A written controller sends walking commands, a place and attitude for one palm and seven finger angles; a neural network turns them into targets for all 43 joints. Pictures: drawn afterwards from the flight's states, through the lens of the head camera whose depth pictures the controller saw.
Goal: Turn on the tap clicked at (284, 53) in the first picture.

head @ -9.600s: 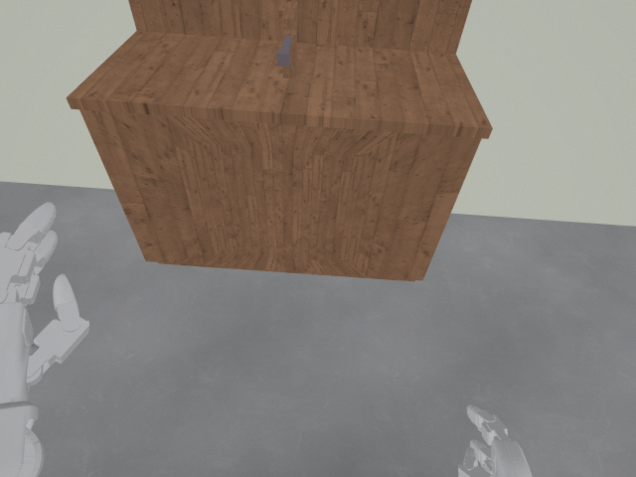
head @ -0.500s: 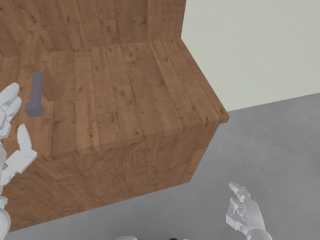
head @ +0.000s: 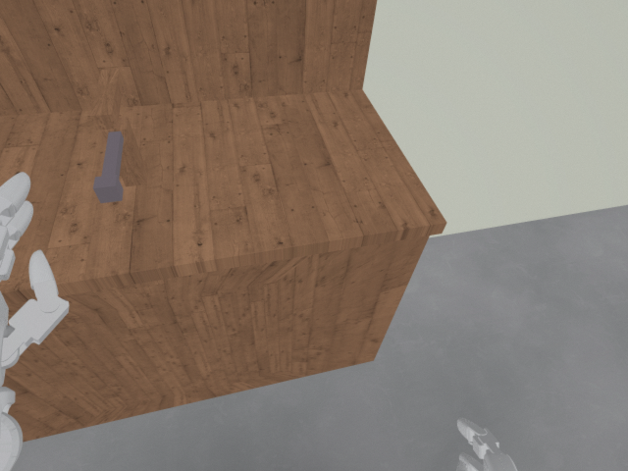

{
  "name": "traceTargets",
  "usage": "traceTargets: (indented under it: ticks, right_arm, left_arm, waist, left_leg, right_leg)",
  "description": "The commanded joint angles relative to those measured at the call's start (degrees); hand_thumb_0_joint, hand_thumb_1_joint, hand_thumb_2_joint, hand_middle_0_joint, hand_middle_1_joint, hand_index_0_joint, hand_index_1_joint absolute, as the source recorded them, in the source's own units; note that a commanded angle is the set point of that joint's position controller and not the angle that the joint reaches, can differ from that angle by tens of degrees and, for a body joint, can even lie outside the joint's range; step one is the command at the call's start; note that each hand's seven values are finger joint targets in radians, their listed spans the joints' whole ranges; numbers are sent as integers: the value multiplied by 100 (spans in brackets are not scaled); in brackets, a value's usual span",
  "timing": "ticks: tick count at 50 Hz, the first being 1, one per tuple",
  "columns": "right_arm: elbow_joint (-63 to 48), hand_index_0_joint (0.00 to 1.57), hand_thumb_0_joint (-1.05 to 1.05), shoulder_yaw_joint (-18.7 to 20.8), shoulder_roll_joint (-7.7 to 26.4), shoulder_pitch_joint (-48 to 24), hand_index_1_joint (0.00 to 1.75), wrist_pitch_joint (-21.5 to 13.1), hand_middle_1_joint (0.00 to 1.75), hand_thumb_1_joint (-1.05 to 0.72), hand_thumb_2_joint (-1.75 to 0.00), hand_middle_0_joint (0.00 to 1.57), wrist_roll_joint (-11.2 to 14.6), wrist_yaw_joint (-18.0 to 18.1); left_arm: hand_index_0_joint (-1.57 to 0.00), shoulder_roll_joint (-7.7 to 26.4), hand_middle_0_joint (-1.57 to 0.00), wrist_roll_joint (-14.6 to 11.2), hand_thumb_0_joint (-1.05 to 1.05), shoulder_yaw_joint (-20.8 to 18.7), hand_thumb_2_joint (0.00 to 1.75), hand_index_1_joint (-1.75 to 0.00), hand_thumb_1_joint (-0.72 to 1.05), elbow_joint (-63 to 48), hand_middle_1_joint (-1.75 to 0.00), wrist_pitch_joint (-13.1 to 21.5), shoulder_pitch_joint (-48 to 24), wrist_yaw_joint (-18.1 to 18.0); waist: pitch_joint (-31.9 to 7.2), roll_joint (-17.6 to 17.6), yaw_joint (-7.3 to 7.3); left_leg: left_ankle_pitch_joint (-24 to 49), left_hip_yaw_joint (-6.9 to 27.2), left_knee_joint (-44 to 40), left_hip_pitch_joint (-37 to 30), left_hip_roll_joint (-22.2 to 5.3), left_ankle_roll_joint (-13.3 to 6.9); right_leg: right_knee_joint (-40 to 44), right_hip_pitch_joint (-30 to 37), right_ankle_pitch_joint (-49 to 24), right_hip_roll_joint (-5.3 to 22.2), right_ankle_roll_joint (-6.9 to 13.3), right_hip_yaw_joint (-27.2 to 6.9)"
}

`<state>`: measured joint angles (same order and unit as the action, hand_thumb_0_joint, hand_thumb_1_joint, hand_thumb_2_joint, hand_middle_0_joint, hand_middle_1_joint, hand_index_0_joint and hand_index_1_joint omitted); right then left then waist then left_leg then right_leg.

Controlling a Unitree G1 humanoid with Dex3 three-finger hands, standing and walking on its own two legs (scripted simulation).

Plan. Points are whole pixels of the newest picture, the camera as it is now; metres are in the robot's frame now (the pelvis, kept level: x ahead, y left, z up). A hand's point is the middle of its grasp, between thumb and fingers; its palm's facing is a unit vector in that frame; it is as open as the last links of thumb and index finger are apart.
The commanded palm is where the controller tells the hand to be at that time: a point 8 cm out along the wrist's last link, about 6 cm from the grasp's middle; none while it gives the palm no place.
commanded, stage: come to a stop and stand still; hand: left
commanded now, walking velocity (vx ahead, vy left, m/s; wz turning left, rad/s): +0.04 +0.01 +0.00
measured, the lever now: (108, 188) +0.44 +0.33 +0.10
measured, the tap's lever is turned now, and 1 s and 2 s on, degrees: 0 0 0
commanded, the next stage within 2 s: look again from close up in 1.12 s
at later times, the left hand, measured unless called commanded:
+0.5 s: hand (31, 282) +0.23 +0.28 +0.18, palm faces +0.48 -0.80 -0.36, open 7.4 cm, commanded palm +0.15 +0.28 +0.18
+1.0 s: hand (51, 313) +0.21 +0.26 +0.16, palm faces +0.37 -0.88 -0.31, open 7.4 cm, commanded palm +0.15 +0.30 +0.18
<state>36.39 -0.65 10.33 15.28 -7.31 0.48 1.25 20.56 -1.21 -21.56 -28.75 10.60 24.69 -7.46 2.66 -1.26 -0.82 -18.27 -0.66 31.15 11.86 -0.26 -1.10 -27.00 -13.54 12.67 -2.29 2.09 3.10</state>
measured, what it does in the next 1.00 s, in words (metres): stands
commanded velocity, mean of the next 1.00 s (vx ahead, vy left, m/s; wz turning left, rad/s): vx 0.00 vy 0.00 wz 0.00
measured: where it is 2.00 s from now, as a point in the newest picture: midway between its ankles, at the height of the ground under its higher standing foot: outside the picture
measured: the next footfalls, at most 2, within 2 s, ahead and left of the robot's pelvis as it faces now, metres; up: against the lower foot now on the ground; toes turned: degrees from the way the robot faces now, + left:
none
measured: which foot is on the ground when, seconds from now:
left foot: down 0.00-1.00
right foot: down 0.00-1.00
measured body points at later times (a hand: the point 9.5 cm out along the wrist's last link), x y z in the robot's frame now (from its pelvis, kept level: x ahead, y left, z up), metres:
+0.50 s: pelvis -0.02 +0.00 +0.00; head +0.00 +0.00 +0.45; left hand +0.20 +0.32 +0.20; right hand +0.16 -0.22 -0.07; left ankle -0.02 +0.10 -0.74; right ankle +0.02 -0.10 -0.74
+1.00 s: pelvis -0.01 +0.03 +0.01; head -0.01 +0.05 +0.46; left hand +0.19 +0.31 +0.17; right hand +0.17 -0.19 -0.05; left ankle -0.02 +0.10 -0.74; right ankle +0.02 -0.10 -0.74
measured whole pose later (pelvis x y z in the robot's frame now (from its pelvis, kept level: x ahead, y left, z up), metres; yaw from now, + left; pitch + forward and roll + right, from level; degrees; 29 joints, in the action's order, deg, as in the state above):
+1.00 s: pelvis -0.01 +0.03 +0.01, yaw -2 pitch -2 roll -1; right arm 32.1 -2.3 11.1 11.8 -8.1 -0.6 1.3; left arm 18.1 -0.8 -17.5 -21.6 11.5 20.9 -5.7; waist 1.2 -2.1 -1.9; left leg -13.8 -3.3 24.3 9.1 1.8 -3.1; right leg -21.7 -12.1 8.0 -0.5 -0.1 0.3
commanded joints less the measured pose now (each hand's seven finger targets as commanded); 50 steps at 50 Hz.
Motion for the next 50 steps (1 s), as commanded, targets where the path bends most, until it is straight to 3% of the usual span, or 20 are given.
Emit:
traceTargets:
  ticks: [1,4,8,13,16,17,18,19,20,21,23,27,29,30,31,35,40,43,49,50]
  right_arm:
    - [-964,20,0,431,918,-592,30,-274,30,-90,-90,20,32,32]
    - [-1066,20,0,307,785,-718,30,-166,30,-90,-90,20,14,52]
    - [-1173,20,0,244,778,-875,30,-148,30,-90,-90,20,11,114]
    - [-1200,20,0,258,776,-806,30,-193,30,-90,-90,20,16,142]
    - [-1175,20,0,269,821,-772,30,-188,30,-90,-90,20,21,128]
    - [-1004,20,0,300,973,-57,30,-479,30,-90,-90,20,-220,143]
    - [-731,20,0,102,395,-597,30,-442,30,-90,-90,20,-53,135]
    - [-1109,20,0,291,690,-541,30,-488,30,-90,-90,20,-19,104]
    - [-1092,20,0,306,701,-545,30,-515,30,-90,-90,20,103,-7]
    - [-1136,20,0,331,840,-526,30,-485,30,-90,-90,20,82,-58]
    - [-1184,20,0,301,867,-640,30,-459,30,-90,-90,20,58,-151]
    - [-1364,20,0,264,849,-825,30,-397,30,-90,-90,20,22,-108]
    - [-1421,20,0,247,825,-912,30,-368,30,-90,-90,20,-4,-10]
    - [-1411,20,0,241,849,-972,30,-341,30,-90,-90,20,-17,49]
    - [-1438,20,0,205,791,-980,30,-344,30,-90,-90,20,-36,80]
    - [-1395,20,0,139,737,-959,30,-447,30,-90,-90,20,-49,120]
    - [-1254,20,0,166,789,-793,30,-559,30,-90,-90,20,-59,43]
    - [-1201,20,0,177,849,-719,30,-472,30,-90,-90,20,-64,25]
    - [-1350,20,0,168,820,-832,30,-291,30,-90,-90,20,-77,63]
    - [-1395,20,0,165,817,-894,30,-287,30,-90,-90,20,-90,74]
  left_arm:
    - [-20,691,-20,-91,0,-260,90,-30,90,-574,-30,267,-281,11]
    - [-20,820,-20,-138,0,-352,90,-30,90,-774,-30,270,-192,18]
    - [-20,1016,-20,-133,0,-545,90,-30,90,-1145,-30,332,-342,-38]
    - [-20,942,-20,-146,0,-488,90,-30,90,-1081,-30,325,-409,-87]
    - [-20,742,-20,-147,0,-266,90,-30,90,-860,-30,262,-413,-69]
    - [-20,5370,-20,734,0,-3549,90,-30,90,-2174,-30,828,-6218,-27]
    - [-20,1865,-20,153,0,-1342,90,-30,90,1331,-30,603,-2977,251]
    - [-20,1394,-20,-56,0,-953,90,-30,90,768,-30,633,-1469,210]
    - [-20,363,-20,-175,0,-206,90,-30,90,1241,-30,528,-946,211]
    - [-20,511,-20,-168,0,-3,90,-30,90,401,-30,585,-1269,220]
    - [-20,401,-20,-159,0,250,90,-30,90,-158,-30,603,-788,194]
    - [-20,964,-20,-112,0,-346,90,-30,90,-594,-30,510,-257,57]
    - [-20,1252,-20,-142,0,-778,90,-30,90,-667,-30,526,-358,30]
    - [-20,1658,-20,-141,0,-1155,90,-30,90,-920,-30,551,-568,-26]
    - [-20,1411,-20,-154,0,-1022,90,-30,90,-918,-30,587,-624,-4]
    - [-20,1253,-20,-142,0,-813,90,-30,90,-1155,-30,652,-1063,37]
    - [-20,507,-20,-61,0,-13,90,-30,90,-722,-30,566,-933,108]
    - [-20,470,-20,-10,0,84,90,-30,90,-358,-30,450,-894,95]
    - [-20,873,-20,-25,0,-358,90,-30,90,-595,-30,456,-974,83]
    - [-20,1094,-20,-29,0,-542,90,-30,90,-862,-30,476,-1046,79]
  waist:
    - [-596,94,124]
    - [-344,132,109]
    - [-429,530,25]
    - [-724,544,-2]
    - [-640,461,33]
    - [166,-269,-157]
    - [-1099,-224,-56]
    - [-540,11,-279]
    - [-901,636,-93]
    - [-1087,963,-70]
    - [-1102,881,-133]
    - [-984,-501,-158]
    - [-881,-763,-127]
    - [-788,-322,-104]
    - [-780,-58,-75]
    - [-718,947,-89]
    - [-753,717,-61]
    - [-559,336,-74]
    - [-652,357,-96]
    - [-727,575,-92]
  left_leg:
    - [300,264,-319,298,-146,-31]
    - [-128,311,-596,283,-135,-82]
    - [370,634,-1299,479,-448,-117]
    - [1079,395,-1069,199,-384,-32]
    - [953,346,-1004,125,-300,20]
    - [1381,-61,-301,741,-368,-99]
    - [1335,114,-397,84,0,-93]
    - [1192,168,-411,19,-150,21]
    - [1267,-15,-570,-224,-178,89]
    - [1332,63,-718,-211,-167,68]
    - [1379,228,-897,-95,-346,-7]
    - [875,361,-1056,291,-383,-35]
    - [536,364,-1067,297,-289,-29]
    - [501,348,-1105,235,-255,-23]
    - [432,400,-1179,324,-280,-39]
    - [445,375,-1327,334,-348,-49]
    - [891,244,-1264,22,-259,50]
    - [793,284,-1386,262,-299,89]
    - [954,307,-1510,400,-244,148]
    - [1186,281,-1502,263,-212,199]
  right_leg:
    - [800,478,-8,818,271,-1232]
    - [1093,27,1126,815,229,-1205]
    - [523,659,88,412,-30,-662]
    - [517,1029,-946,505,-41,-659]
    - [714,881,-784,579,-10,-789]
    - [1064,-9,-1064,532,-556,-942]
    - [730,517,-1225,948,49,-945]
    - [1061,452,-1664,914,-105,-1555]
    - [686,875,-2076,1004,69,-1414]
    - [524,942,-1880,913,11,-1191]
    - [503,955,-1175,725,-94,-952]
    - [593,1010,-549,568,-118,-728]
    - [798,769,-62,604,-94,-834]
    - [835,607,36,587,-71,-888]
    - [755,689,45,589,-55,-806]
    - [541,811,-411,455,-66,-713]
    - [661,743,-771,369,-77,-657]
    - [706,739,-680,309,-131,-597]
    - [617,1020,-908,250,-143,-458]
    - [542,997,-1043,212,-136,-428]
